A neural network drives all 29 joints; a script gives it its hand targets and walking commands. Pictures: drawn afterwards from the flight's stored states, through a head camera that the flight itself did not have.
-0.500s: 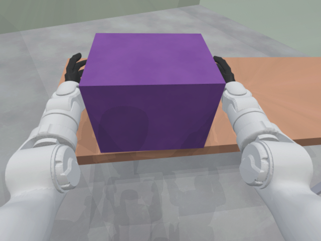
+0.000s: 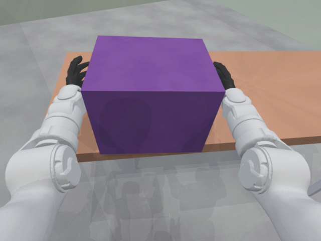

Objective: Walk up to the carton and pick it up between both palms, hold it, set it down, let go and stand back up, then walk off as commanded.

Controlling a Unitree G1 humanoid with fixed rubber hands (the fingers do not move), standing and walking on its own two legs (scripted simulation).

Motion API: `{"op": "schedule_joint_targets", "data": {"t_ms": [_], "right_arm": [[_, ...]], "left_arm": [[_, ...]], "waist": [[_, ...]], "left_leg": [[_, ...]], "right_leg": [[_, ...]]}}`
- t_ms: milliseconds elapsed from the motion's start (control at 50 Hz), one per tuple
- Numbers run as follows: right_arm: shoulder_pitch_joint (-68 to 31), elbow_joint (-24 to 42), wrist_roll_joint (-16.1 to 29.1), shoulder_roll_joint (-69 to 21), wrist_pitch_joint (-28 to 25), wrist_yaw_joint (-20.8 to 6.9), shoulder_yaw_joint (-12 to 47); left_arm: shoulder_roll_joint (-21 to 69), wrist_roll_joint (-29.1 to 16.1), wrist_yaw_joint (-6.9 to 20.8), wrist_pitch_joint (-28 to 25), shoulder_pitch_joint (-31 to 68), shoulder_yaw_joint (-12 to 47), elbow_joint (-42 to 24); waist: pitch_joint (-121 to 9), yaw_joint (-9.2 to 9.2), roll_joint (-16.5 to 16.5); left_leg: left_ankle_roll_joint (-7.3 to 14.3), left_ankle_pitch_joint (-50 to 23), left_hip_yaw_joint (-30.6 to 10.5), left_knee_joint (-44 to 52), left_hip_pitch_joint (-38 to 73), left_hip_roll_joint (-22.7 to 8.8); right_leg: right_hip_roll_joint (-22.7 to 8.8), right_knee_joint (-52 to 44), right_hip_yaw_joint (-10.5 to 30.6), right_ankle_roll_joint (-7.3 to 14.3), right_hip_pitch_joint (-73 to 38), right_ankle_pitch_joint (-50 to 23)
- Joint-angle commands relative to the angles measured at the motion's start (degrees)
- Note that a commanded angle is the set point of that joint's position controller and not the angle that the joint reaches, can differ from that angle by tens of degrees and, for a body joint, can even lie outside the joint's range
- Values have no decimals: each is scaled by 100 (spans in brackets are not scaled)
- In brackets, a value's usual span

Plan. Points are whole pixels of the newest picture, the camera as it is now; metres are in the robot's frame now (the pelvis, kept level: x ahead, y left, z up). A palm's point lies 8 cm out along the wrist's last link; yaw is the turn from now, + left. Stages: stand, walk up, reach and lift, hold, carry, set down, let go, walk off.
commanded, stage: set down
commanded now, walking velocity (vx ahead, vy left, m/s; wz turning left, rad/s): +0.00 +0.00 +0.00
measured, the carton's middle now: (151, 95) +0.47 +0.06 +0.12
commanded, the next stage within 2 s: none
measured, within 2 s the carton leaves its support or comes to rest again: rests again in 0.32 s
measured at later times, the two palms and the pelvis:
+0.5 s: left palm (76, 86) +0.44 +0.25 +0.15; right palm (223, 90) +0.48 -0.12 +0.15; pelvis +0.01 +0.00 +0.00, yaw +0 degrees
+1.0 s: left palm (77, 88) +0.44 +0.25 +0.15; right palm (223, 89) +0.48 -0.13 +0.15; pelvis +0.01 +0.00 +0.00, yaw +0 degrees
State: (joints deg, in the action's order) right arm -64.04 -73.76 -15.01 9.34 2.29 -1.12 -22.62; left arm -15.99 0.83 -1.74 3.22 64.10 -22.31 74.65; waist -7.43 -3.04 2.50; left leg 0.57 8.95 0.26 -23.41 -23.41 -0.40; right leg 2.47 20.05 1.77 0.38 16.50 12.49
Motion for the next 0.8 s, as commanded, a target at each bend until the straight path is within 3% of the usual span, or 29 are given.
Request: {"op": "schedule_joint_targets", "data": {"t_ms": [0, 60, 80, 180, 200, 260, 320, 360, 380, 460, 480, 500, 540, 560, 600, 680, 720, 740, 760, 780], "right_arm": [[-3755, 1471, -96, -2478, -589, -836, -288], [-3591, 1407, -85, -2272, -620, -798, -319], [-3516, 1604, 47, -1694, -634, -743, -358], [-3311, 1777, 509, -898, -447, -449, 39], [-3166, 1710, 745, -287, -411, -340, 136], [-3275, 1562, 1369, 458, -326, -126, 502], [-3445, 1335, 1917, 1164, -270, 30, 900], [-3497, 1186, 2131, 1217, -203, 90, 1096], [-3536, 1238, 2270, 1373, -193, 116, 1209], [-3464, 1269, 2609, 1945, -222, 182, 1417], [-3495, 1208, 2686, 1954, -189, 168, 1478], [-3418, 1139, 2698, 1983, -177, 186, 1456], [-3323, 1121, 2765, 2024, -173, 183, 1528], [-3445, 1193, 2790, 1986, -156, 181, 1556], [-3386, 1177, 2749, 1965, -143, 176, 1579], [-3246, 1110, 2716, 2073, -176, 167, 1568], [-3204, 1092, 2753, 2068, -174, 180, 1611], [-3256, 1149, 2807, 2027, -156, 170, 1695], [-3238, 1185, 2753, 2084, -177, 177, 1606], [-3272, 1230, 2804, 2081, -185, 169, 1655]], "left_arm": [[2620, 792, 842, -301, 3798, 398, -904], [2426, 820, 751, -341, 3740, 328, -1158], [1820, 809, 647, -350, 3657, 192, -1298], [912, 617, 338, -269, 3391, 359, -1467], [329, 446, 209, -273, 3374, 439, -1515], [-154, -131, -98, -229, 3446, 1058, -1546], [-666, -781, -286, -192, 3443, 1440, -1251], [-604, -1049, -322, -169, 3390, 1723, -1248], [-808, -1163, -353, -176, 3379, 1715, -1108], [-1095, -1467, -404, -108, 3112, 1958, -1139], [-1147, -1486, -411, -88, 3159, 1938, -1147], [-1103, -1498, -406, -55, 3071, 1976, -1136], [-1115, -1496, -404, -21, 2996, 1940, -1382], [-1179, -1516, -394, -38, 3073, 1951, -1171], [-1132, -1591, -344, -64, 3064, 2040, -1176], [-1174, -1460, -343, -27, 2897, 1852, -1404], [-1186, -1421, -324, 15, 2859, 1857, -1376], [-1177, -1455, -307, 29, 2817, 1853, -1272], [-1178, -1456, -295, 3, 2843, 1877, -1380], [-1205, -1444, -304, -18, 2846, 1859, -1400]], "waist": [[-3467, -74, -561], [-3635, -129, -688], [-3844, -244, -660], [-3596, -304, -464], [-3766, -302, -505], [-3696, -154, -492], [-3792, -255, -334], [-3790, -193, -279], [-3856, -288, -248], [-4083, -284, -364], [-4048, -359, -402], [-4020, -284, -370], [-4044, -332, -447], [-3976, -370, -306], [-3985, -285, -245], [-4033, -314, -371], [-4020, -283, -377], [-3968, -352, -299], [-3975, -277, -335], [-4047, -363, -352]], "left_leg": [[-535, -3476, 432, -188, 3074, -188], [-562, -3846, 412, -298, 3409, -213], [-562, -3671, 460, -314, 3207, -179], [-455, -3756, 462, -422, 2963, -205], [-453, -3629, 489, -452, 2842, -170], [-519, -3551, 401, -550, 2651, -252], [-530, -3632, 397, -693, 2571, -256], [-554, -3824, 327, -817, 2649, -265], [-541, -3822, 320, -876, 2609, -253], [-597, -4355, 159, -1086, 3089, -282], [-592, -4307, 162, -1081, 3026, -284], [-594, -4252, 146, -1079, 3023, -280], [-617, -4408, 144, -1084, 3097, -290], [-561, -4098, 154, -1058, 2807, -256], [-530, -4018, 168, -1026, 2811, -256], [-556, -4384, 93, -1089, 3228, -277], [-576, -4239, 125, -1096, 3063, -242], [-525, -4148, 158, -1065, 2942, -218], [-528, -4162, 123, -1026, 3028, -231], [-513, -4212, 142, -1051, 3029, -224]], "right_leg": [[-165, -470, -582, -291, 423, -1589], [-148, -466, -623, -272, 690, -1580], [-131, -428, -590, -234, 417, -1643], [-123, -370, -559, -288, 435, -1757], [-131, -330, -520, -288, 416, -1747], [-16, -305, -513, -191, 606, -1656], [39, -287, -440, -163, 774, -1739], [32, -242, -454, -143, 986, -1800], [28, -233, -404, -145, 1099, -1785], [25, -229, -445, -133, 1642, -1933], [20, -243, -415, -105, 1695, -1815], [27, -260, -412, -87, 1675, -1864], [31, -250, -397, -91, 1730, -1901], [15, -248, -356, -109, 1596, -1852], [26, -209, -396, -153, 1643, -1923], [44, -272, -433, -129, 2005, -1763], [39, -246, -410, -124, 1803, -1861], [25, -255, -391, -148, 1741, -1862], [36, -255, -409, -158, 1806, -1841], [21, -253, -394, -156, 1792, -1860]]}}
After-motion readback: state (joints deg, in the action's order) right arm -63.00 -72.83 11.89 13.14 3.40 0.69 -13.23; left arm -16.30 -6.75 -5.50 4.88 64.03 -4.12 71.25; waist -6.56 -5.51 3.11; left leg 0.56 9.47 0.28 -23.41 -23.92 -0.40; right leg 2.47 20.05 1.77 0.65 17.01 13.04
